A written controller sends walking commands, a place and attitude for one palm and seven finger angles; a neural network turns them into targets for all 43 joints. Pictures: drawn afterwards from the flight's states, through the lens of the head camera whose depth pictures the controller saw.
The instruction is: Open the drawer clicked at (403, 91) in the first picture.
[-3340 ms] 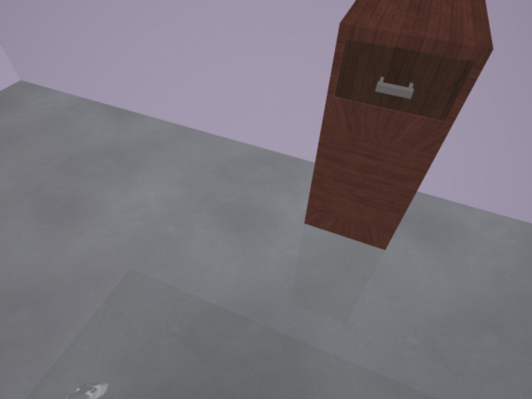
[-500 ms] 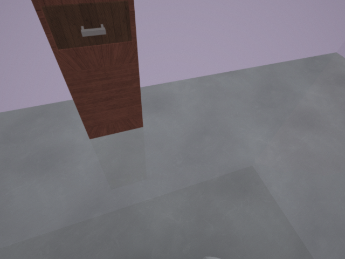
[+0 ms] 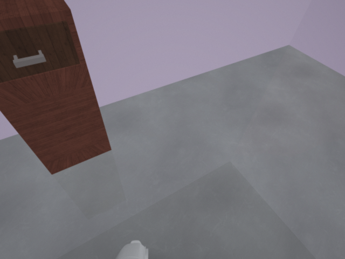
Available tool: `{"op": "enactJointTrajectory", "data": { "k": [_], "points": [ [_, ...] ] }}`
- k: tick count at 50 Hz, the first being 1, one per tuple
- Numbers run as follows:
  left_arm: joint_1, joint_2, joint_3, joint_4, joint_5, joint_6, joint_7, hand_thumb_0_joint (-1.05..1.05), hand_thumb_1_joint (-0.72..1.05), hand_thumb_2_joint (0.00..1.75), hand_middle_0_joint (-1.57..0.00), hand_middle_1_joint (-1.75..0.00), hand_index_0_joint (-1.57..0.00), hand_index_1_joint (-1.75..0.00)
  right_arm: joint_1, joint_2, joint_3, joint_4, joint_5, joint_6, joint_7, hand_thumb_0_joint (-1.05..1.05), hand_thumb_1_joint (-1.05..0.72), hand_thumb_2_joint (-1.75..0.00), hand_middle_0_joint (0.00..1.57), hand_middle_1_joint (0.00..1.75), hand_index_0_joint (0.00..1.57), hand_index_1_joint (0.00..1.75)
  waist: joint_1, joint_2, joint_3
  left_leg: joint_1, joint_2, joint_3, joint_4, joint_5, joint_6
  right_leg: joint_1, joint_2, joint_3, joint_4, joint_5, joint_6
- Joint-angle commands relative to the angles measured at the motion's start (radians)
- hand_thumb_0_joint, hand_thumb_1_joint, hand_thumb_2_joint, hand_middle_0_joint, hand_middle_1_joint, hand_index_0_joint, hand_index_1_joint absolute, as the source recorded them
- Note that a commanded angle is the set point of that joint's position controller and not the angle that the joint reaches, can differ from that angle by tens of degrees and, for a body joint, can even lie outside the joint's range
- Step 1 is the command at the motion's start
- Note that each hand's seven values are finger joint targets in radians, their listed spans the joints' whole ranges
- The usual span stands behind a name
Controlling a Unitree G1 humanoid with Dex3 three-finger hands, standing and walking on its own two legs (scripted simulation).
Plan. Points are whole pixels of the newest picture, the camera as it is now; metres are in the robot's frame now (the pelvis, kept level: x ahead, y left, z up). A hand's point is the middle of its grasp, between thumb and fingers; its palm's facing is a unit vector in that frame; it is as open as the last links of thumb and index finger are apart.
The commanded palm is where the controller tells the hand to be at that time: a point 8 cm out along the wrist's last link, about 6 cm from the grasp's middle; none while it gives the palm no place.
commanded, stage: walk to a spot facing it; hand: left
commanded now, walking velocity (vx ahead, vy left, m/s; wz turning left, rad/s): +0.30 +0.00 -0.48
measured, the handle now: (29, 57) +0.73 +0.61 +0.02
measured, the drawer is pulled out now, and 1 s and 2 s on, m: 0.00 0.00 0.00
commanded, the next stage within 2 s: turn to face it in 0.64 s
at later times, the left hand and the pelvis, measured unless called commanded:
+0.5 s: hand (107, 199) +0.29 +0.22 -0.16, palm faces -0.23 -0.96 -0.16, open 7.4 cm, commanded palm none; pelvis +0.15 +0.06 +0.01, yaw -17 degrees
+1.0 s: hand (136, 177) +0.38 +0.15 -0.17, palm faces -0.38 -0.90 -0.19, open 7.3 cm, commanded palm none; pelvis +0.22 +0.03 +0.00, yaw -24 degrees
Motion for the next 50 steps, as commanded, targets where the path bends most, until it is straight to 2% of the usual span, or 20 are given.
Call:
{"op": "enactJointTrajectory", "data": {
  "k": [1, 2, 3, 4, 5, 7, 10, 14, 22, 28, 30, 32, 33, 34, 35, 36, 38, 43, 47, 50],
  "points": [
    [-0.056, 0.208, 0.057, -0.062, -0.004, -0.023, 0.019, 0.0, 0.9, 0.9, -0.2, -0.3, -0.2, -0.3, 0.111, -0.101, -0.023, -0.039, 0.0, -0.066, -0.022, 0.0, -0.9, -0.9, 0.2, 0.3, 0.2, 0.3, -0.098, -0.082, -0.031, 0.379, -0.067, 0.035, -0.246, 0.035, 0.032, -0.197, -0.165, 0.118, 0.143, 0.537, -0.129],
    [-0.047, 0.175, 0.058, -0.064, -0.013, -0.022, 0.013, 0.0, 0.9, 0.9, -0.2, -0.3, -0.2, -0.3, 0.289, -0.185, -0.042, 0.015, -0.007, -0.072, -0.039, 0.0, -0.9, -0.9, 0.2, 0.3, 0.2, 0.3, -0.166, 0.065, -0.158, 0.627, 0.026, -0.045, -0.288, 0.036, 0.047, -0.283, -0.091, 0.067, 0.391, 0.432, -0.093],
    [0.032, 0.095, 0.049, -0.074, -0.025, -0.012, 0.0, 0.0, 0.9, 0.9, -0.2, -0.3, -0.2, -0.3, 0.395, -0.319, -0.071, 0.042, -0.015, -0.076, -0.047, 0.0, -0.9, -0.9, 0.2, 0.3, 0.2, 0.3, -0.165, 0.417, -0.278, 0.834, 0.358, -0.45, -0.367, 0.035, 0.119, -0.529, 0.057, -0.066, 0.739, -0.147, -0.03],
    [0.0, 0.11, 0.046, -0.089, -0.02, -0.009, 0.002, 0.0, 0.9, 0.9, -0.2, -0.3, -0.2, -0.3, 0.385, -0.302, -0.053, 0.038, -0.006, -0.062, -0.052, 0.0, -0.9, -0.9, 0.2, 0.3, 0.2, 0.3, -0.155, 0.366, -0.261, 0.751, 0.418, -0.579, -0.492, -0.049, 0.156, -0.599, 0.037, 0.014, 0.908, -0.212, -0.043],
    [-0.022, 0.123, 0.053, -0.078, -0.015, -0.002, 0.004, 0.0, 0.9, 0.9, -0.2, -0.3, -0.2, -0.3, 0.266, -0.233, -0.041, 0.025, -0.005, -0.059, -0.055, 0.0, -0.9, -0.9, 0.2, 0.3, 0.2, 0.3, -0.114, 0.306, -0.171, 0.613, 0.396, -0.485, -0.548, -0.204, 0.131, -0.614, -0.027, 0.034, 0.986, -0.121, -0.044],
    [-0.107, 0.106, 0.06, -0.079, 0.0, 0.007, -0.023, 0.0, 0.9, 0.9, -0.2, -0.3, -0.2, -0.3, 0.138, -0.118, -0.011, -0.011, -0.002, -0.073, -0.053, 0.0, -0.9, -0.9, 0.2, 0.3, 0.2, 0.3, -0.067, 0.15, 0.037, 0.357, 0.304, -0.294, -0.572, -0.151, 0.108, -0.616, -0.096, -0.007, 0.98, 0.045, -0.032],
    [-0.029, 0.053, 0.057, -0.057, 0.002, 0.044, -0.027, 0.0, 0.9, 0.9, -0.2, -0.3, -0.2, -0.3, 0.124, -0.059, 0.003, 0.012, 0.004, -0.089, -0.062, 0.0, -0.9, -0.9, 0.2, 0.3, 0.2, 0.3, -0.004, 0.139, 0.019, 0.303, 0.236, -0.037, -0.529, 0.218, 0.073, -0.544, -0.097, -0.041, 0.942, 0.118, -0.001],
    [-0.045, 0.038, 0.069, -0.078, 0.006, 0.076, -0.021, 0.0, 0.9, 0.9, -0.2, -0.3, -0.2, -0.3, 0.136, -0.038, -0.006, 0.018, 0.008, -0.083, -0.067, 0.0, -0.9, -0.9, 0.2, 0.3, 0.2, 0.3, 0.009, 0.108, 0.006, 0.316, 0.224, 0.075, -0.515, 0.339, 0.096, -0.606, -0.103, -0.053, 0.941, 0.198, 0.024],
    [-0.235, 0.051, 0.064, -0.162, 0.004, 0.096, -0.024, 0.0, 0.9, 0.9, -0.2, -0.3, -0.2, -0.3, 0.188, -0.077, -0.019, 0.043, 0.002, -0.056, -0.067, 0.0, -0.9, -0.9, 0.2, 0.3, 0.2, 0.3, -0.036, 0.099, 0.045, 0.468, 0.264, 0.123, -0.48, 0.381, 0.18, -0.706, -0.133, -0.104, 0.711, 0.181, 0.052],
    [-0.337, 0.042, 0.054, -0.206, 0.003, 0.083, -0.019, 0.0, 0.9, 0.9, -0.2, -0.3, -0.2, -0.3, 0.242, -0.091, -0.032, 0.066, -0.01, -0.031, -0.062, 0.0, -0.9, -0.9, 0.2, 0.3, 0.2, 0.3, -0.084, 0.141, 0.041, 0.543, 0.287, 0.191, -0.388, 0.504, 0.176, -0.62, -0.1, -0.182, 0.465, 0.07, 0.022],
    [-0.322, 0.049, 0.056, -0.209, 0.004, 0.072, -0.016, 0.0, 0.9, 0.9, -0.2, -0.3, -0.2, -0.3, 0.233, -0.105, -0.039, 0.058, -0.009, -0.026, -0.06, 0.0, -0.9, -0.9, 0.2, 0.3, 0.2, 0.3, -0.076, 0.145, 0.004, 0.557, 0.299, 0.209, -0.322, 0.6, 0.167, -0.545, -0.075, -0.198, 0.398, 0.033, 0.001],
    [-0.221, 0.073, 0.062, -0.194, 0.004, 0.056, -0.011, 0.0, 0.9, 0.9, -0.2, -0.3, -0.2, -0.3, 0.202, -0.132, -0.047, 0.039, -0.003, -0.023, -0.054, 0.0, -0.9, -0.9, 0.2, 0.3, 0.2, 0.3, -0.018, 0.148, -0.074, 0.558, 0.293, 0.249, -0.159, 0.726, 0.131, -0.403, -0.037, -0.213, 0.287, 0.076, -0.026],
    [-0.132, 0.114, 0.07, -0.169, 0.007, 0.038, -0.006, 0.0, 0.9, 0.9, -0.2, -0.3, -0.2, -0.3, 0.196, -0.136, -0.048, 0.021, 0.005, -0.022, -0.046, 0.0, -0.9, -0.9, 0.2, 0.3, 0.2, 0.3, 0.029, 0.095, -0.126, 0.459, 0.277, 0.26, 0.029, 0.677, 0.087, -0.226, -0.048, -0.184, 0.153, 0.21, -0.048],
    [-0.026, 0.219, 0.091, -0.143, 0.012, 0.02, 0.006, 0.0, 0.9, 0.9, -0.2, -0.3, -0.2, -0.3, 0.185, -0.09, -0.038, -0.021, 0.016, -0.017, -0.035, 0.0, -0.9, -0.9, 0.2, 0.3, 0.2, 0.3, 0.076, -0.159, -0.227, 0.159, 0.164, 0.271, 0.304, 0.198, 0.021, 0.07, -0.257, 0.127, 0.117, 0.608, -0.142],
    [0.037, 0.304, 0.11, -0.12, -0.009, 0.023, 0.02, 0.0, 0.9, 0.9, -0.2, -0.3, -0.2, -0.3, 0.118, -0.044, -0.025, -0.071, 0.016, -0.014, -0.039, 0.0, -0.9, -0.9, 0.2, 0.3, 0.2, 0.3, 0.084, -0.287, -0.26, -0.062, -0.012, 0.167, 0.551, -0.432, -0.031, 0.16, -0.435, 0.393, 0.114, 1.14, -0.275],
    [0.019, 0.288, 0.105, -0.122, -0.022, 0.03, 0.033, 0.0, 0.9, 0.9, -0.2, -0.3, -0.2, -0.3, 0.09, -0.054, -0.024, -0.077, 0.02, -0.003, -0.055, 0.0, -0.9, -0.9, 0.2, 0.3, 0.2, 0.3, 0.074, -0.186, -0.259, -0.072, 0.026, 0.004, 0.578, -0.43, -0.016, 0.136, -0.438, 0.308, 0.111, 1.095, -0.311],
    [-0.128, 0.202, 0.085, -0.16, -0.016, 0.036, 0.043, 0.0, 0.9, 0.9, -0.2, -0.3, -0.2, -0.3, 0.06, -0.029, -0.017, -0.06, 0.013, 0.007, -0.05, 0.0, -0.9, -0.9, 0.2, 0.3, 0.2, 0.3, 0.023, -0.102, -0.169, -0.068, 0.054, -0.042, 0.531, -0.293, -0.007, -0.007, -0.34, 0.206, 0.07, 0.799, -0.243],
    [-0.256, 0.128, 0.037, -0.153, 0.004, 0.017, 0.044, 0.0, 0.9, 0.9, -0.2, -0.3, -0.2, -0.3, 0.203, 0.017, 0.002, 0.042, 0.007, 0.035, -0.051, 0.0, -0.9, -0.9, 0.2, 0.3, 0.2, 0.3, -0.092, -0.085, -0.076, 0.16, 0.005, -0.038, 0.279, -0.181, 0.001, -0.327, -0.242, -0.033, -0.011, 0.573, -0.168],
    [-0.208, 0.136, 0.038, -0.125, 0.002, 0.025, 0.036, 0.0, 0.9, 0.9, -0.2, -0.3, -0.2, -0.3, 0.122, 0.011, 0.008, 0.028, 0.012, 0.021, -0.043, 0.0, -0.9, -0.9, 0.2, 0.3, 0.2, 0.3, -0.035, -0.158, -0.036, 0.192, -0.042, 0.005, 0.022, -0.163, 0.006, -0.275, -0.249, -0.052, -0.003, 0.435, -0.162],
    [-0.205, 0.155, 0.047, -0.123, -0.006, 0.038, 0.038, 0.0, 0.9, 0.9, -0.2, -0.3, -0.2, -0.3, 0.132, -0.016, 0.001, 0.021, 0.007, 0.016, -0.037, 0.0, -0.9, -0.9, 0.2, 0.3, 0.2, 0.3, -0.043, -0.124, -0.027, 0.277, -0.049, 0.02, -0.159, -0.023, 0.01, -0.286, -0.267, -0.09, 0.09, 0.378, -0.114]
  ]
}}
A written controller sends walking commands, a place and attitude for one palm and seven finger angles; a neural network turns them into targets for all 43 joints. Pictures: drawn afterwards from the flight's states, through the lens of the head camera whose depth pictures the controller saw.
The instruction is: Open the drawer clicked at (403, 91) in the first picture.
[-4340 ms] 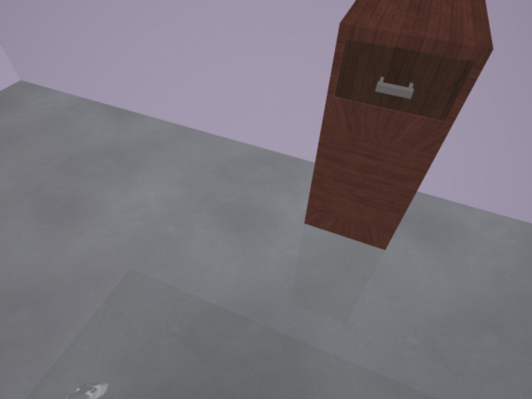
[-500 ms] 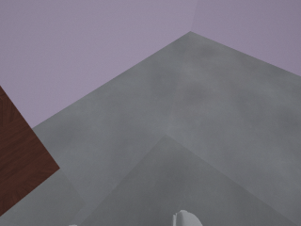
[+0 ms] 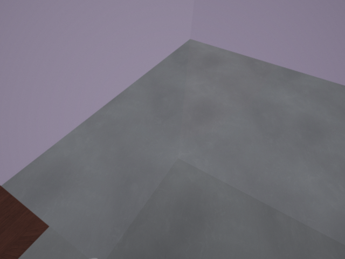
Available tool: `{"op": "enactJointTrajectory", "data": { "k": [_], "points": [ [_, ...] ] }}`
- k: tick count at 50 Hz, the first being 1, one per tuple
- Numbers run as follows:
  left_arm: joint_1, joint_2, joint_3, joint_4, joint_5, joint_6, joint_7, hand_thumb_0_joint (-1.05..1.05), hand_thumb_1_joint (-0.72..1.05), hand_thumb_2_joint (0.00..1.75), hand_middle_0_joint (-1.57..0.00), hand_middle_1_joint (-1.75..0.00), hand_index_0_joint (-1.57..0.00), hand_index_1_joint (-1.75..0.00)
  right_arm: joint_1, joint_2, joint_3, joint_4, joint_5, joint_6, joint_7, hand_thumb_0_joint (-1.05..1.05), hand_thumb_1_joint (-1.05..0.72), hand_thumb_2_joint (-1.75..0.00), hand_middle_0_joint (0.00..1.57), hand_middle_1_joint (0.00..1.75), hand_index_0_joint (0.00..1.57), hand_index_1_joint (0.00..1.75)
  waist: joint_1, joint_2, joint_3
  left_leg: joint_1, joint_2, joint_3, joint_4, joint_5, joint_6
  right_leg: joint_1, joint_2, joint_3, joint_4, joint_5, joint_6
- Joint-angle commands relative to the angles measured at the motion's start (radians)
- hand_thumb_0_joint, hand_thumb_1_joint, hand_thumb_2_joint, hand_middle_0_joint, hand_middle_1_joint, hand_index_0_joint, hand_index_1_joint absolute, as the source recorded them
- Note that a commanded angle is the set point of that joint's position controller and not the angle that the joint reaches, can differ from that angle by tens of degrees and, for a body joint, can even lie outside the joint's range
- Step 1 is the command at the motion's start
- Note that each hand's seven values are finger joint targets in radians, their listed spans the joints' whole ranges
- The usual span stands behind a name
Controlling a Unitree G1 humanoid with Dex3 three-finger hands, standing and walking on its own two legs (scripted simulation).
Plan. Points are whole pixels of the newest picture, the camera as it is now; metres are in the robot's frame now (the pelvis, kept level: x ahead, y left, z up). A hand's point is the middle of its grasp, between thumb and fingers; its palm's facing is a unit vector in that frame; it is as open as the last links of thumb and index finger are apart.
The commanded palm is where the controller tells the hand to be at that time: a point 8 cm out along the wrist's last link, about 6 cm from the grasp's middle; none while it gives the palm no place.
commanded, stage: turn to face it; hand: left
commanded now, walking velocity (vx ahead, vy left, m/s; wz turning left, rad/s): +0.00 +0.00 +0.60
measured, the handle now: out of the picture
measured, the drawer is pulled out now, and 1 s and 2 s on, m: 0.00 0.00 0.00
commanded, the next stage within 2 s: take the last steps up to it in 1.60 s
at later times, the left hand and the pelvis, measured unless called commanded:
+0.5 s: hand out of the picture +0.03 +0.22 -0.15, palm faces +0.28 -0.92 -0.26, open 7.4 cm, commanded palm none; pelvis -0.03 -0.01 +0.01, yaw +15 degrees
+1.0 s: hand out of the picture -0.15 +0.17 -0.18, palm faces +0.61 -0.76 -0.24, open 7.4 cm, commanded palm none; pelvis -0.06 -0.02 -0.01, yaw +36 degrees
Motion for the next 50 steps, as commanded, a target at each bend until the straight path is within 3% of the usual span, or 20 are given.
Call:
{"op": "enactJointTrajectory", "data": {
  "k": [1, 3, 4, 10, 17, 21, 24, 25, 26, 27, 28, 29, 31, 34, 40, 44, 47, 48, 49, 50],
  "points": [
    [0.031, 0.151, 0.04, -0.057, -0.009, 0.001, 0.01, 0.0, 0.9, 0.9, -0.2, -0.3, -0.2, -0.3, 0.102, -0.082, -0.016, -0.02, -0.006, -0.016, 0.012, 0.0, -0.9, -0.9, 0.2, 0.3, 0.2, 0.3, 0.009, -0.052, -0.021, 0.178, -0.005, 0.013, -0.268, 0.237, 0.018, -0.076, -0.217, 0.068, -0.029, 0.213, -0.047],
    [0.046, 0.078, 0.027, -0.097, -0.016, 0.016, 0.006, 0.0, 0.9, 0.9, -0.2, -0.3, -0.2, -0.3, 0.134, -0.218, -0.043, -0.043, -0.018, -0.023, 0.013, 0.0, -0.9, -0.9, 0.2, 0.3, 0.2, 0.3, 0.004, 0.351, 0.024, 0.134, 0.3, -0.419, -0.493, 0.533, 0.187, -0.227, -0.034, -0.015, 0.318, -0.278, 0.063],
    [0.008, 0.095, 0.033, -0.104, -0.007, 0.02, 0.009, 0.0, 0.9, 0.9, -0.2, -0.3, -0.2, -0.3, 0.121, -0.222, -0.047, -0.037, -0.026, -0.021, 0.003, 0.0, -0.9, -0.9, 0.2, 0.3, 0.2, 0.3, -0.009, 0.299, 0.023, 0.083, 0.309, -0.464, -0.547, 0.412, 0.239, -0.227, -0.036, 0.067, 0.479, -0.32, 0.052],
    [0.013, 0.105, 0.05, -0.084, -0.005, 0.014, -0.007, 0.0, 0.9, 0.9, -0.2, -0.3, -0.2, -0.3, 0.051, -0.174, -0.045, -0.073, -0.014, -0.034, -0.009, 0.0, -0.9, -0.9, 0.2, 0.3, 0.2, 0.3, 0.015, 0.114, -0.09, 0.235, 0.141, -0.281, -0.48, 0.436, 0.196, -0.3, -0.051, 0.129, 0.555, -0.103, 0.074],
    [-0.047, 0.098, 0.05, -0.116, -0.013, 0.02, -0.001, 0.0, 0.9, 0.9, -0.2, -0.3, -0.2, -0.3, 0.092, -0.203, -0.069, -0.071, -0.016, -0.021, 0.0, 0.0, -0.9, -0.9, 0.2, 0.3, 0.2, 0.3, -0.025, 0.133, -0.118, 0.268, 0.14, -0.392, -0.479, 0.369, 0.228, -0.265, -0.031, 0.133, 0.384, -0.158, 0.09],
    [-0.005, 0.1, 0.047, -0.118, -0.02, 0.023, 0.002, 0.0, 0.9, 0.9, -0.2, -0.3, -0.2, -0.3, 0.047, -0.225, -0.08, -0.09, -0.02, -0.004, 0.006, 0.0, -0.9, -0.9, 0.2, 0.3, 0.2, 0.3, -0.007, 0.168, -0.109, 0.165, 0.11, -0.45, -0.493, 0.254, 0.22, -0.133, 0.002, 0.126, 0.218, -0.169, 0.072],
    [0.099, 0.121, 0.055, -0.096, -0.025, 0.022, 0.005, 0.0, 0.9, 0.9, -0.2, -0.3, -0.2, -0.3, -0.003, -0.228, -0.09, -0.111, -0.019, 0.007, 0.014, 0.0, -0.9, -0.9, 0.2, 0.3, 0.2, 0.3, 0.037, 0.178, -0.118, 0.055, 0.045, -0.442, -0.494, 0.164, 0.163, 0.057, 0.033, 0.092, -0.009, -0.083, 0.051],
    [0.156, 0.142, 0.063, -0.083, -0.023, 0.021, 0.007, 0.0, 0.9, 0.9, -0.2, -0.3, -0.2, -0.3, -0.03, -0.218, -0.091, -0.123, -0.016, 0.014, 0.017, 0.0, -0.9, -0.9, 0.2, 0.3, 0.2, 0.3, 0.065, 0.152, -0.108, -0.055, 0.005, -0.413, -0.475, 0.058, 0.119, 0.183, 0.019, 0.084, -0.135, -0.017, 0.037],
    [0.195, 0.206, 0.077, -0.082, -0.01, 0.016, 0.014, 0.0, 0.9, 0.9, -0.2, -0.3, -0.2, -0.3, -0.033, -0.169, -0.09, -0.133, -0.01, 0.022, 0.022, 0.0, -0.9, -0.9, 0.2, 0.3, 0.2, 0.3, 0.084, -0.011, -0.099, -0.214, -0.089, -0.319, -0.305, -0.075, 0.057, 0.287, -0.131, 0.221, -0.275, -0.127, -0.016],
    [0.151, 0.301, 0.09, -0.11, 0.01, 0.013, 0.02, 0.0, 0.9, 0.9, -0.2, -0.3, -0.2, -0.3, -0.027, -0.101, -0.079, -0.159, -0.007, 0.021, 0.02, 0.0, -0.9, -0.9, 0.2, 0.3, 0.2, 0.3, 0.089, -0.338, -0.053, -0.357, -0.214, -0.098, 0.043, -0.161, -0.009, 0.229, -0.434, 0.552, -0.419, -0.329, -0.127],
    [0.033, 0.291, 0.072, -0.15, -0.003, 0.02, 0.026, 0.0, 0.9, 0.9, -0.2, -0.3, -0.2, -0.3, -0.05, -0.171, -0.094, -0.157, -0.022, 0.022, 0.022, 0.0, -0.9, -0.9, 0.2, 0.3, 0.2, 0.3, 0.058, -0.24, -0.003, -0.274, -0.136, -0.137, 0.239, -0.174, 0.011, -0.02, -0.496, 0.51, -0.424, -0.298, -0.146],
    [-0.064, 0.242, 0.064, -0.178, -0.003, 0.01, 0.026, 0.0, 0.9, 0.9, -0.2, -0.3, -0.2, -0.3, -0.013, -0.17, -0.093, -0.142, -0.024, 0.032, 0.032, 0.0, -0.9, -0.9, 0.2, 0.3, 0.2, 0.3, 0.002, -0.184, 0.024, -0.223, -0.115, -0.143, 0.345, -0.093, 0.019, -0.114, -0.42, 0.411, -0.416, -0.254, -0.124],
    [-0.112, 0.192, 0.044, -0.179, -0.005, -0.004, 0.018, 0.0, 0.9, 0.9, -0.2, -0.3, -0.2, -0.3, 0.018, -0.148, -0.087, -0.098, -0.024, 0.041, 0.042, 0.0, -0.9, -0.9, 0.2, 0.3, 0.2, 0.3, -0.032, -0.178, 0.086, -0.217, -0.087, -0.091, 0.45, 0.0, 0.0, -0.119, -0.297, 0.229, -0.339, -0.042, -0.073],
    [-0.017, 0.177, 0.035, -0.151, -0.003, -0.017, 0.015, 0.0, 0.9, 0.9, -0.2, -0.3, -0.2, -0.3, 0.007, -0.13, -0.074, -0.097, -0.015, 0.033, 0.047, 0.0, -0.9, -0.9, 0.2, 0.3, 0.2, 0.3, -0.004, -0.177, 0.071, -0.253, -0.077, -0.048, 0.421, 0.044, -0.024, 0.026, -0.263, 0.112, -0.26, 0.206, -0.063],
    [0.124, 0.226, 0.046, -0.114, 0.006, -0.012, 0.013, 0.0, 0.9, 0.9, -0.2, -0.3, -0.2, -0.3, -0.138, -0.127, -0.055, -0.14, -0.01, 0.031, 0.046, 0.0, -0.9, -0.9, 0.2, 0.3, 0.2, 0.3, 0.074, -0.204, 0.022, -0.193, -0.052, 0.01, 0.183, -0.055, -0.037, 0.163, -0.331, 0.081, -0.191, 0.436, -0.105],
    [0.122, 0.258, 0.06, -0.113, 0.01, -0.004, 0.009, 0.0, 0.9, 0.9, -0.2, -0.3, -0.2, -0.3, -0.144, -0.12, -0.041, -0.149, -0.003, 0.016, 0.046, 0.0, -0.9, -0.9, 0.2, 0.3, 0.2, 0.3, 0.083, -0.246, -0.025, -0.068, -0.063, 0.066, -0.026, -0.078, -0.012, 0.187, -0.352, 0.035, -0.114, 0.541, -0.1],
    [0.104, 0.264, 0.065, -0.111, -0.002, 0.002, 0.003, 0.0, 0.9, 0.9, -0.2, -0.3, -0.2, -0.3, -0.06, -0.155, -0.047, -0.132, -0.006, 0.001, 0.041, 0.0, -0.9, -0.9, 0.2, 0.3, 0.2, 0.3, 0.033, -0.204, -0.092, 0.115, -0.083, 0.089, -0.278, 0.103, 0.012, 0.156, -0.327, -0.043, 0.038, 0.537, -0.034],
    [0.103, 0.243, 0.062, -0.117, -0.01, 0.005, 0.0, 0.0, 0.9, 0.9, -0.2, -0.3, -0.2, -0.3, 0.012, -0.211, -0.062, -0.116, -0.008, -0.009, 0.041, 0.0, -0.9, -0.9, 0.2, 0.3, 0.2, 0.3, -0.006, -0.061, -0.144, 0.312, -0.026, 0.008, -0.382, 0.295, 0.041, 0.02, -0.298, -0.065, 0.215, 0.43, 0.014],
    [0.082, 0.174, 0.049, -0.164, -0.018, 0.005, -0.01, 0.0, 0.9, 0.9, -0.2, -0.3, -0.2, -0.3, 0.086, -0.333, -0.093, -0.109, -0.012, -0.02, 0.033, 0.0, -0.9, -0.9, 0.2, 0.3, 0.2, 0.3, -0.053, 0.267, -0.187, 0.513, 0.259, -0.364, -0.388, 0.737, 0.172, -0.304, -0.147, -0.085, 0.449, -0.173, 0.1],
    [0.017, 0.156, 0.034, -0.195, -0.01, 0.015, -0.004, 0.0, 0.9, 0.9, -0.2, -0.3, -0.2, -0.3, 0.151, -0.371, -0.098, -0.079, 0.002, -0.014, 0.025, 0.0, -0.9, -0.9, 0.2, 0.3, 0.2, 0.3, -0.073, 0.275, -0.21, 0.506, 0.347, -0.405, -0.37, 1.012, 0.267, -0.373, -0.114, 0.028, 0.568, -0.4, 0.104]
  ]
}}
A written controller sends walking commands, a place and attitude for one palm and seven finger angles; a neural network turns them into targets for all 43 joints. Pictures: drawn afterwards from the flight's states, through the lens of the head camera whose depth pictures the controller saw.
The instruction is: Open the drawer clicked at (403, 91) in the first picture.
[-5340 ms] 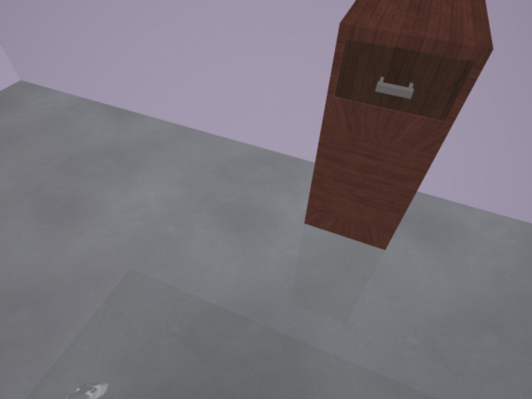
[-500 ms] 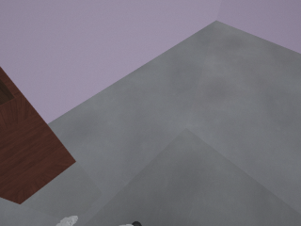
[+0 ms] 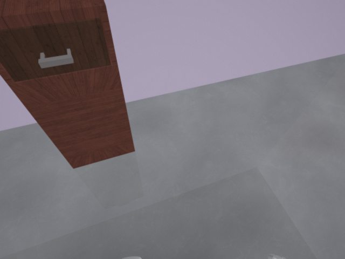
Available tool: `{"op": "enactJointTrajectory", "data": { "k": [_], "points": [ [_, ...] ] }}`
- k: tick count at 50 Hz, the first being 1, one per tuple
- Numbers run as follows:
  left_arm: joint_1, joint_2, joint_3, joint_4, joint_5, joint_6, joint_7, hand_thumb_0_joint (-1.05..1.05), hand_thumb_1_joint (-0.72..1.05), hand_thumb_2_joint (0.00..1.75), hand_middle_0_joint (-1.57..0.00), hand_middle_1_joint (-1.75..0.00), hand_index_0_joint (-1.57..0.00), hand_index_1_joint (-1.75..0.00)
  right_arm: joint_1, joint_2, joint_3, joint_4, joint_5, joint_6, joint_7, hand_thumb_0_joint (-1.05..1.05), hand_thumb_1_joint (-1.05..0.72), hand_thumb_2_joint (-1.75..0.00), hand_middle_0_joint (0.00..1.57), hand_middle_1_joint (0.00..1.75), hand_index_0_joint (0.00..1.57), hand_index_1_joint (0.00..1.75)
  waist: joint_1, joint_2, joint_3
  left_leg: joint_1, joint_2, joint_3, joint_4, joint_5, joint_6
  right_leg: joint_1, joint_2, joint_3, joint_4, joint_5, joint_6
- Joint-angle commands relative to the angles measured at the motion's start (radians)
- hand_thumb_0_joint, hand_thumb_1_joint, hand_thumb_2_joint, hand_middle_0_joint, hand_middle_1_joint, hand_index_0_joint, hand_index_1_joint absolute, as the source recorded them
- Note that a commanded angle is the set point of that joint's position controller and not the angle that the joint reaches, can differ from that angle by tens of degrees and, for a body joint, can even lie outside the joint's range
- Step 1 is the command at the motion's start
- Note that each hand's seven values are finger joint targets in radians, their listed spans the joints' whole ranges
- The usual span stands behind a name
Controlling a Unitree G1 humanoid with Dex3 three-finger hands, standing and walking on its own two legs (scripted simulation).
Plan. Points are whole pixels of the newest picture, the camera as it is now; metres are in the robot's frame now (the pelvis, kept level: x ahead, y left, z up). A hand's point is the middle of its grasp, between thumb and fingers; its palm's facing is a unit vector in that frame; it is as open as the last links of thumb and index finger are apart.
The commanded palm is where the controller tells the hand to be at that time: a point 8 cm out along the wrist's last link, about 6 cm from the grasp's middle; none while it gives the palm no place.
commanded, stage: turn to face it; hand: left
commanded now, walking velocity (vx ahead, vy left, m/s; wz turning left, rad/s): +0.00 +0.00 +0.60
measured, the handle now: (56, 57) +0.67 +0.44 +0.03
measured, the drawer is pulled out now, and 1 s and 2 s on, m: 0.00 0.00 0.00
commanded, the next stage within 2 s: take the last steps up to it in 0.60 s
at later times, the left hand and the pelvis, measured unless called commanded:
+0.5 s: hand out of the picture +0.06 +0.19 -0.12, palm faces +0.25 -0.92 -0.29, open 7.4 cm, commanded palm none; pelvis -0.01 -0.03 +0.01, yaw +15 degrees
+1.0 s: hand out of the picture -0.10 +0.19 -0.16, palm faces +0.42 -0.89 -0.17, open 7.4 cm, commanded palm none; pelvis +0.00 +0.02 +0.02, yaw +22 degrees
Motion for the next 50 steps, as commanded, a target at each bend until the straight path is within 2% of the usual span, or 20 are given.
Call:
{"op": "enactJointTrajectory", "data": {
  "k": [1, 2, 5, 14, 18, 19, 20, 21, 22, 23, 25, 28, 35, 38, 41, 42, 43, 44, 46, 50],
  "points": [
    [-0.095, 0.105, 0.025, -0.148, 0.002, -0.001, 0.011, 0.0, 0.9, 0.9, -0.2, -0.3, -0.2, -0.3, 0.224, -0.269, -0.062, -0.013, 0.003, -0.035, -0.025, 0.0, -0.9, -0.9, 0.2, 0.3, 0.2, 0.3, -0.106, 0.243, -0.243, 0.37, 0.403, -0.376, -0.185, 0.88, 0.236, -0.354, 0.053, 0.202, 0.449, -0.209, 0.023],
    [-0.113, 0.093, 0.029, -0.134, 0.002, 0.003, 0.014, 0.0, 0.9, 0.9, -0.2, -0.3, -0.2, -0.3, 0.183, -0.233, -0.055, -0.02, -0.002, -0.041, -0.035, 0.0, -0.9, -0.9, 0.2, 0.3, 0.2, 0.3, -0.101, 0.322, -0.217, 0.308, 0.334, -0.361, -0.2, 0.797, 0.211, -0.36, 0.054, 0.226, 0.464, -0.152, 0.03],
    [-0.082, 0.108, 0.038, -0.098, 0.0, 0.003, 0.0, 0.0, 0.9, 0.9, -0.2, -0.3, -0.2, -0.3, 0.032, -0.17, -0.03, -0.068, -0.007, -0.043, -0.039, 0.0, -0.9, -0.9, 0.2, 0.3, 0.2, 0.3, -0.037, 0.23, -0.13, 0.144, 0.216, -0.277, -0.236, 0.552, 0.155, -0.288, 0.078, 0.247, 0.438, -0.008, 0.031],
    [-0.121, 0.084, 0.029, -0.126, -0.004, 0.003, 0.008, 0.0, 0.9, 0.9, -0.2, -0.3, -0.2, -0.3, 0.063, -0.176, -0.041, -0.068, -0.012, -0.032, -0.031, 0.0, -0.9, -0.9, 0.2, 0.3, 0.2, 0.3, -0.051, 0.21, -0.125, 0.101, 0.195, -0.391, -0.261, 0.364, 0.185, -0.181, 0.14, 0.245, 0.155, -0.013, 0.032],
    [-0.043, 0.085, 0.025, -0.114, -0.011, -0.015, 0.013, 0.0, 0.9, 0.9, -0.2, -0.3, -0.2, -0.3, 0.031, -0.169, -0.043, -0.078, -0.009, -0.025, -0.028, 0.0, -0.9, -0.9, 0.2, 0.3, 0.2, 0.3, -0.012, 0.198, -0.154, 0.029, 0.152, -0.41, -0.168, 0.443, 0.154, 0.019, 0.19, 0.22, -0.136, 0.091, 0.017],
    [0.0, 0.092, 0.03, -0.106, -0.011, -0.024, 0.016, 0.0, 0.9, 0.9, -0.2, -0.3, -0.2, -0.3, 0.025, -0.152, -0.041, -0.082, -0.004, -0.026, -0.027, 0.0, -0.9, -0.9, 0.2, 0.3, 0.2, 0.3, 0.014, 0.169, -0.177, -0.025, 0.122, -0.395, -0.112, 0.391, 0.12, 0.128, 0.173, 0.228, -0.284, 0.2, 0.013],
    [0.03, 0.151, 0.039, -0.101, 0.0, -0.038, 0.022, 0.0, 0.9, 0.9, -0.2, -0.3, -0.2, -0.3, 0.049, -0.103, -0.035, -0.085, 0.005, -0.028, -0.022, 0.0, -0.9, -0.9, 0.2, 0.3, 0.2, 0.3, 0.024, 0.012, -0.204, -0.151, 0.043, -0.322, 0.016, 0.196, 0.053, 0.272, 0.035, 0.352, -0.408, 0.245, -0.02],
    [0.035, 0.248, 0.055, -0.107, 0.015, -0.042, 0.027, 0.0, 0.9, 0.9, -0.2, -0.3, -0.2, -0.3, 0.048, -0.037, -0.022, -0.112, 0.007, -0.028, -0.02, 0.0, -0.9, -0.9, 0.2, 0.3, 0.2, 0.3, 0.031, -0.284, -0.179, -0.323, -0.109, -0.143, 0.255, -0.238, -0.025, 0.303, -0.233, 0.625, -0.446, 0.384, -0.132],
    [0.034, 0.247, 0.049, -0.117, 0.006, -0.035, 0.029, 0.0, 0.9, 0.9, -0.2, -0.3, -0.2, -0.3, 0.033, -0.093, -0.036, -0.113, -0.002, -0.019, -0.025, 0.0, -0.9, -0.9, 0.2, 0.3, 0.2, 0.3, 0.037, -0.205, -0.173, -0.286, -0.065, -0.189, 0.435, -0.299, -0.019, 0.168, -0.291, 0.613, -0.443, 0.417, -0.206],
    [-0.03, 0.191, 0.047, -0.121, 0.006, -0.037, 0.036, 0.0, 0.9, 0.9, -0.2, -0.3, -0.2, -0.3, 0.035, -0.097, -0.042, -0.096, -0.005, -0.005, -0.021, 0.0, -0.9, -0.9, 0.2, 0.3, 0.2, 0.3, 0.006, -0.166, -0.132, -0.274, -0.039, -0.212, 0.527, -0.236, -0.015, 0.092, -0.239, 0.534, -0.457, 0.348, -0.208],
    [-0.113, 0.145, 0.028, -0.135, 0.003, -0.035, 0.027, 0.0, 0.9, 0.9, -0.2, -0.3, -0.2, -0.3, 0.063, -0.083, -0.04, -0.045, -0.009, 0.006, -0.01, 0.0, -0.9, -0.9, 0.2, 0.3, 0.2, 0.3, -0.034, -0.112, -0.051, -0.272, -0.019, -0.171, 0.627, -0.11, -0.029, 0.028, -0.118, 0.404, -0.443, 0.299, -0.164],
    [-0.085, 0.116, 0.019, -0.116, 0.004, -0.044, 0.027, 0.0, 0.9, 0.9, -0.2, -0.3, -0.2, -0.3, 0.096, -0.063, -0.032, -0.013, -0.006, 0.007, -0.006, 0.0, -0.9, -0.9, 0.2, 0.3, 0.2, 0.3, -0.036, -0.131, -0.051, -0.266, -0.007, -0.139, 0.606, -0.031, -0.048, 0.065, -0.077, 0.288, -0.434, 0.365, -0.143],
    [0.049, 0.152, 0.028, -0.04, 0.017, -0.041, 0.026, 0.0, 0.9, 0.9, -0.2, -0.3, -0.2, -0.3, -0.007, -0.027, -0.006, -0.016, 0.003, 0.0, -0.014, 0.0, -0.9, -0.9, 0.2, 0.3, 0.2, 0.3, 0.03, -0.145, -0.064, -0.17, 0.001, -0.067, 0.293, -0.141, -0.054, 0.142, -0.12, 0.27, -0.393, 0.546, -0.193],
    [0.068, 0.158, 0.034, -0.006, 0.02, -0.044, 0.021, 0.0, 0.9, 0.9, -0.2, -0.3, -0.2, -0.3, 0.016, -0.006, 0.006, -0.007, 0.002, -0.02, -0.013, 0.0, -0.9, -0.9, 0.2, 0.3, 0.2, 0.3, 0.035, -0.148, -0.102, -0.073, -0.001, -0.021, 0.124, -0.144, -0.033, 0.153, -0.129, 0.281, -0.406, 0.371, -0.186],
    [0.039, 0.141, 0.023, 0.02, 0.006, -0.039, 0.009, 0.0, 0.9, 0.9, -0.2, -0.3, -0.2, -0.3, 0.153, -0.019, 0.011, 0.045, -0.006, -0.05, -0.017, 0.0, -0.9, -0.9, 0.2, 0.3, 0.2, 0.3, -0.033, -0.078, -0.116, 0.201, -0.014, 0.013, -0.167, 0.008, -0.005, -0.02, -0.054, 0.216, -0.335, 0.032, -0.118],
    [0.034, 0.089, 0.013, 0.013, -0.003, -0.035, 0.002, 0.0, 0.9, 0.9, -0.2, -0.3, -0.2, -0.3, 0.222, -0.082, -0.002, 0.069, -0.009, -0.063, -0.024, 0.0, -0.9, -0.9, 0.2, 0.3, 0.2, 0.3, -0.065, 0.112, -0.136, 0.33, 0.103, -0.164, -0.267, -0.066, 0.037, -0.164, 0.02, 0.155, -0.17, -0.064, -0.07],
    [0.025, 0.013, -0.007, -0.013, -0.002, -0.035, -0.007, 0.0, 0.9, 0.9, -0.2, -0.3, -0.2, -0.3, 0.29, -0.178, -0.024, 0.083, -0.014, -0.066, -0.03, 0.0, -0.9, -0.9, 0.2, 0.3, 0.2, 0.3, -0.091, 0.397, -0.122, 0.386, 0.325, -0.471, -0.386, -0.194, 0.12, -0.355, 0.139, 0.071, 0.069, -0.159, -0.022],
    [-0.052, 0.036, -0.008, -0.033, 0.008, -0.037, -0.005, 0.0, 0.9, 0.9, -0.2, -0.3, -0.2, -0.3, 0.318, -0.195, -0.027, 0.09, -0.018, -0.062, -0.037, 0.0, -0.9, -0.9, 0.2, 0.3, 0.2, 0.3, -0.119, 0.328, -0.032, 0.298, 0.401, -0.553, -0.452, -0.247, 0.193, -0.41, 0.137, 0.155, 0.204, -0.176, -0.04],
    [-0.074, 0.041, 0.002, 0.001, 0.018, -0.032, -0.014, 0.0, 0.9, 0.9, -0.2, -0.3, -0.2, -0.3, 0.245, -0.124, -0.004, 0.088, -0.017, -0.072, -0.051, 0.0, -0.9, -0.9, 0.2, 0.3, 0.2, 0.3, -0.084, 0.281, 0.053, 0.181, 0.332, -0.456, -0.487, -0.248, 0.17, -0.415, 0.1, 0.224, 0.326, -0.038, -0.047],
    [0.02, 0.028, 0.0, 0.078, 0.012, -0.038, -0.033, 0.0, 0.9, 0.9, -0.2, -0.3, -0.2, -0.3, 0.219, -0.055, 0.02, 0.094, -0.006, -0.105, -0.06, 0.0, -0.9, -0.9, 0.2, 0.3, 0.2, 0.3, -0.03, 0.185, 0.032, 0.226, 0.241, -0.227, -0.438, 0.198, 0.143, -0.368, 0.1, 0.225, 0.361, 0.14, -0.024]
  ]
}}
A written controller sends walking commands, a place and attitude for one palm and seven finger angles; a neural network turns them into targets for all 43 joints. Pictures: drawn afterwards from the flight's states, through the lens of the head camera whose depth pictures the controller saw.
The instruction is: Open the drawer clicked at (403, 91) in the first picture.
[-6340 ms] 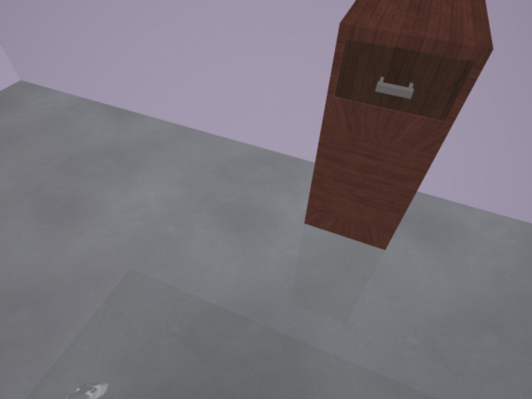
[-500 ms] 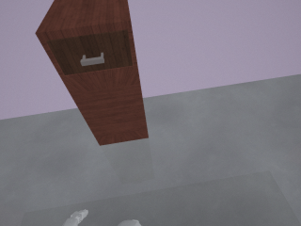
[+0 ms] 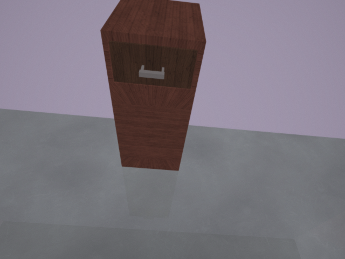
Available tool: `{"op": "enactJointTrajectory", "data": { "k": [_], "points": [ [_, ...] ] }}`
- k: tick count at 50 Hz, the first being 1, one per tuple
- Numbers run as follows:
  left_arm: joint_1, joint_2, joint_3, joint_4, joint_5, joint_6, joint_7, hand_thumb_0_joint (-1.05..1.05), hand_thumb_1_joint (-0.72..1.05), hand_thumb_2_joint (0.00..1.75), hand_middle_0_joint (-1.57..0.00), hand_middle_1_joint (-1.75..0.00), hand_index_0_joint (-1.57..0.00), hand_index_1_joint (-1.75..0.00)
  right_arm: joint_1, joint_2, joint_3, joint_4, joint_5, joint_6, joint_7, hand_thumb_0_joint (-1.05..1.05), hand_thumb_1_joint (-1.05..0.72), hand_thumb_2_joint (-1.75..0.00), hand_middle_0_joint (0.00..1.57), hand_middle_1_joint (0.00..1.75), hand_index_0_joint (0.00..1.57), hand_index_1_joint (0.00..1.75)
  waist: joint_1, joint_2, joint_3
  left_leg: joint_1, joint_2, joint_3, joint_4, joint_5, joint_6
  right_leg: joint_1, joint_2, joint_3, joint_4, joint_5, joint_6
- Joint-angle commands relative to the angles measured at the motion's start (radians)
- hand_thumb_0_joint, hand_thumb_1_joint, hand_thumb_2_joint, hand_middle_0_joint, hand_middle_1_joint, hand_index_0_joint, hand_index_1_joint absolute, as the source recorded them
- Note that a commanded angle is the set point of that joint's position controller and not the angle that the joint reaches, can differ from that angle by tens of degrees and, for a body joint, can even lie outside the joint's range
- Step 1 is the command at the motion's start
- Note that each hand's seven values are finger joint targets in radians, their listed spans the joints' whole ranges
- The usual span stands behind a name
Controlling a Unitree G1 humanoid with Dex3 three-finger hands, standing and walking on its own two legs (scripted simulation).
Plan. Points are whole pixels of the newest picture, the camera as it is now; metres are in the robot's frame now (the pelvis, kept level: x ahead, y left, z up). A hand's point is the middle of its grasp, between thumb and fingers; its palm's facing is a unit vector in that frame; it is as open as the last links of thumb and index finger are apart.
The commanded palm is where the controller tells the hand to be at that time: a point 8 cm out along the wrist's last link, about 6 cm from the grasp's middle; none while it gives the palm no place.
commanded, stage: take the last steps up to it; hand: left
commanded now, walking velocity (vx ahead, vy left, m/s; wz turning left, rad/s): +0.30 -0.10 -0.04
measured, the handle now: (152, 71) +0.78 +0.14 +0.01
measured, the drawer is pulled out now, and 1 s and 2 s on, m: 0.00 0.00 0.00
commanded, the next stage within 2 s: come to a stop and stand still in 0.64 s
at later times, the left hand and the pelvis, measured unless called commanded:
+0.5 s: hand (141, 221) +0.26 +0.10 -0.17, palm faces -0.01 -0.98 -0.18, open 7.4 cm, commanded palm none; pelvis +0.16 -0.07 -0.02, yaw -1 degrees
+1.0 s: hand (143, 227) +0.25 +0.09 -0.19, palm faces +0.05 -0.99 -0.13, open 7.4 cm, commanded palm none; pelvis +0.28 -0.06 -0.01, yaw -2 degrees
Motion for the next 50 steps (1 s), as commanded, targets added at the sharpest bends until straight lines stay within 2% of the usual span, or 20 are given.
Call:
{"op": "enactJointTrajectory", "data": {
  "k": [1, 8, 13, 15, 17, 18, 19, 20, 21, 23, 25, 28, 37, 39, 40, 42, 43, 46, 48, 50],
  "points": [
    [-0.065, 0.027, 0.001, -0.074, -0.002, -0.044, -0.009, 0.0, 0.9, 0.9, -0.2, -0.3, -0.2, -0.3, 0.101, -0.158, -0.031, 0.007, 0.008, -0.036, -0.018, 0.0, -0.9, -0.9, 0.2, 0.3, 0.2, 0.3, -0.028, 0.175, 0.108, 0.06, 0.241, -0.181, -0.275, 0.263, 0.103, -0.211, -0.022, 0.046, 0.08, 0.124, 0.019],
    [-0.197, 0.003, -0.001, -0.102, -0.004, -0.039, -0.011, 0.0, 0.9, 0.9, -0.2, -0.3, -0.2, -0.3, 0.23, -0.126, -0.033, 0.071, 0.005, -0.046, -0.029, 0.0, -0.9, -0.9, 0.2, 0.3, 0.2, 0.3, -0.06, 0.166, 0.144, 0.155, 0.27, -0.138, -0.255, 0.459, 0.116, -0.301, -0.036, 0.027, -0.05, 0.172, 0.03],
    [-0.297, -0.017, -0.005, -0.129, -0.012, -0.052, -0.016, 0.0, 0.9, 0.9, -0.2, -0.3, -0.2, -0.3, 0.248, -0.139, -0.041, 0.099, -0.008, -0.041, -0.028, 0.0, -0.9, -0.9, 0.2, 0.3, 0.2, 0.3, -0.079, 0.204, 0.156, 0.135, 0.281, -0.11, -0.204, 0.509, 0.109, -0.176, -0.011, -0.016, -0.299, 0.145, -0.004],
    [-0.27, -0.016, 0.0, -0.123, -0.013, -0.059, -0.016, 0.0, 0.9, 0.9, -0.2, -0.3, -0.2, -0.3, 0.232, -0.147, -0.043, 0.104, -0.009, -0.04, -0.027, 0.0, -0.9, -0.9, 0.2, 0.3, 0.2, 0.3, -0.056, 0.208, 0.15, 0.077, 0.284, -0.097, -0.16, 0.578, 0.103, -0.048, 0.019, -0.037, -0.366, 0.136, -0.027],
    [-0.076, 0.016, 0.012, -0.057, -0.01, -0.074, -0.011, 0.0, 0.9, 0.9, -0.2, -0.3, -0.2, -0.3, 0.202, -0.158, -0.045, 0.106, 0.0, -0.039, -0.024, 0.0, -0.9, -0.9, 0.2, 0.3, 0.2, 0.3, 0.034, 0.156, 0.039, 0.04, 0.233, -0.038, 0.049, 0.675, 0.064, 0.219, 0.072, -0.075, -0.478, 0.214, -0.047],
    [0.066, 0.068, 0.027, -0.015, -0.005, -0.088, -0.004, 0.0, 0.9, 0.9, -0.2, -0.3, -0.2, -0.3, 0.201, -0.146, -0.046, 0.103, 0.008, -0.042, -0.016, 0.0, -0.9, -0.9, 0.2, 0.3, 0.2, 0.3, 0.096, 0.07, -0.054, -0.078, 0.188, -0.012, 0.238, 0.601, 0.031, 0.445, 0.028, -0.01, -0.513, 0.259, -0.071],
    [0.191, 0.166, 0.056, 0.019, 0.004, -0.1, 0.012, 0.0, 0.9, 0.9, -0.2, -0.3, -0.2, -0.3, 0.233, -0.085, -0.038, 0.086, 0.022, -0.046, -0.007, 0.0, -0.9, -0.9, 0.2, 0.3, 0.2, 0.3, 0.133, -0.16, -0.184, -0.304, 0.061, 0.064, 0.55, 0.184, -0.014, 0.672, -0.229, 0.309, -0.568, 0.318, -0.165],
    [0.235, 0.22, 0.059, 0.031, -0.017, -0.098, 0.017, 0.0, 0.9, 0.9, -0.2, -0.3, -0.2, -0.3, 0.21, -0.076, -0.03, 0.056, 0.028, -0.04, -0.011, 0.0, -0.9, -0.9, 0.2, 0.3, 0.2, 0.3, 0.119, -0.206, -0.225, -0.405, -0.008, -0.016, 0.799, -0.283, -0.015, 0.666, -0.369, 0.536, -0.677, 0.422, -0.244],
    [0.141, 0.196, 0.054, 0.01, -0.021, -0.092, 0.023, 0.0, 0.9, 0.9, -0.2, -0.3, -0.2, -0.3, 0.185, -0.086, -0.037, 0.059, 0.031, -0.034, -0.011, 0.0, -0.9, -0.9, 0.2, 0.3, 0.2, 0.3, 0.097, -0.119, -0.162, -0.413, 0.046, -0.085, 0.883, -0.242, 0.002, 0.547, -0.356, 0.498, -0.726, 0.234, -0.265],
    [-0.034, 0.107, 0.032, -0.04, -0.019, -0.086, 0.03, 0.0, 0.9, 0.9, -0.2, -0.3, -0.2, -0.3, 0.095, -0.058, -0.045, 0.046, 0.016, -0.019, -0.001, 0.0, -0.9, -0.9, 0.2, 0.3, 0.2, 0.3, 0.039, 0.013, 0.023, -0.444, 0.11, -0.098, 0.89, -0.107, 0.005, 0.271, -0.303, 0.397, -0.804, -0.014, -0.222],
    [-0.114, 0.031, 0.003, -0.056, -0.012, -0.093, 0.033, 0.0, 0.9, 0.9, -0.2, -0.3, -0.2, -0.3, 0.126, -0.021, -0.037, 0.062, 0.002, 0.004, 0.003, 0.0, -0.9, -0.9, 0.2, 0.3, 0.2, 0.3, -0.028, 0.016, 0.096, -0.367, 0.126, -0.079, 0.798, -0.018, -0.013, 0.077, -0.225, 0.21, -0.839, 0.076, -0.16],
    [-0.1, -0.011, -0.005, -0.054, -0.004, -0.105, 0.036, 0.0, 0.9, 0.9, -0.2, -0.3, -0.2, -0.3, 0.183, -0.003, -0.04, 0.07, -0.003, 0.024, 0.008, 0.0, -0.9, -0.9, 0.2, 0.3, 0.2, 0.3, -0.068, -0.05, 0.088, -0.321, 0.115, -0.048, 0.671, 0.036, -0.033, 0.035, -0.164, 0.088, -0.859, 0.18, -0.153],
    [0.002, 0.044, 0.001, -0.019, -0.004, -0.109, 0.03, 0.0, 0.9, 0.9, -0.2, -0.3, -0.2, -0.3, -0.046, -0.03, -0.026, -0.012, 0.004, -0.007, 0.024, 0.0, -0.9, -0.9, 0.2, 0.3, 0.2, 0.3, -0.004, -0.012, 0.064, -0.319, 0.082, 0.004, 0.244, 0.034, -0.037, 0.253, -0.183, 0.111, -0.784, 0.379, -0.205],
    [0.007, 0.017, -0.01, -0.005, -0.011, -0.098, 0.038, 0.0, 0.9, 0.9, -0.2, -0.3, -0.2, -0.3, -0.024, -0.02, -0.011, 0.017, 0.006, -0.017, 0.01, 0.0, -0.9, -0.9, 0.2, 0.3, 0.2, 0.3, -0.015, 0.033, 0.04, -0.18, 0.061, 0.006, 0.078, 0.151, -0.05, 0.259, -0.141, 0.07, -0.665, 0.558, -0.159],
    [0.012, 0.0, -0.02, 0.001, -0.018, -0.093, 0.043, 0.0, 0.9, 0.9, -0.2, -0.3, -0.2, -0.3, 0.017, -0.03, -0.006, 0.038, 0.008, -0.025, 0.003, 0.0, -0.9, -0.9, 0.2, 0.3, 0.2, 0.3, -0.026, 0.057, -0.002, -0.072, 0.067, -0.015, -0.015, 0.369, -0.046, 0.254, -0.091, 0.035, -0.582, 0.615, -0.112],
    [0.071, -0.05, -0.039, 0.007, -0.028, -0.08, 0.055, 0.0, 0.9, 0.9, -0.2, -0.3, -0.2, -0.3, 0.057, -0.112, -0.012, 0.058, 0.015, -0.03, -0.019, 0.0, -0.9, -0.9, 0.2, 0.3, 0.2, 0.3, -0.012, 0.174, -0.097, 0.126, 0.238, -0.131, 0.046, 0.973, 0.037, 0.179, -0.024, 0.008, -0.542, 0.351, -0.024],
    [0.085, -0.054, -0.041, 0.01, -0.019, -0.067, 0.062, 0.0, 0.9, 0.9, -0.2, -0.3, -0.2, -0.3, 0.048, -0.133, -0.021, 0.057, 0.019, -0.017, -0.023, 0.0, -0.9, -0.9, 0.2, 0.3, 0.2, 0.3, -0.012, 0.162, -0.063, 0.128, 0.27, -0.121, 0.043, 0.985, 0.06, 0.164, -0.004, 0.015, -0.544, 0.209, -0.022],
    [0.059, -0.003, -0.026, -0.003, -0.023, -0.033, 0.065, 0.0, 0.9, 0.9, -0.2, -0.3, -0.2, -0.3, 0.001, -0.14, -0.024, 0.051, 0.027, 0.006, -0.044, 0.0, -0.9, -0.9, 0.2, 0.3, 0.2, 0.3, -0.016, 0.279, -0.001, 0.064, 0.306, -0.175, -0.049, 1.141, 0.121, 0.145, 0.007, 0.013, -0.398, 0.006, 0.0],
    [0.043, 0.009, -0.017, -0.022, -0.018, -0.02, 0.063, 0.0, 0.9, 0.9, -0.2, -0.3, -0.2, -0.3, 0.011, -0.164, -0.042, 0.05, 0.022, 0.016, -0.052, 0.0, -0.9, -0.9, 0.2, 0.3, 0.2, 0.3, -0.028, 0.243, -0.016, 0.111, 0.352, -0.2, -0.054, 1.225, 0.167, 0.059, 0.016, 0.044, -0.236, -0.141, -0.002],
    [0.011, 0.005, 0.0, -0.05, -0.014, -0.008, 0.06, 0.0, 0.9, 0.9, -0.2, -0.3, -0.2, -0.3, 0.006, -0.187, -0.063, 0.036, 0.015, 0.028, -0.057, 0.0, -0.9, -0.9, 0.2, 0.3, 0.2, 0.3, -0.041, 0.186, -0.078, 0.131, 0.381, -0.202, -0.051, 1.131, 0.198, 0.004, 0.027, 0.084, -0.081, -0.202, -0.002]
  ]
}}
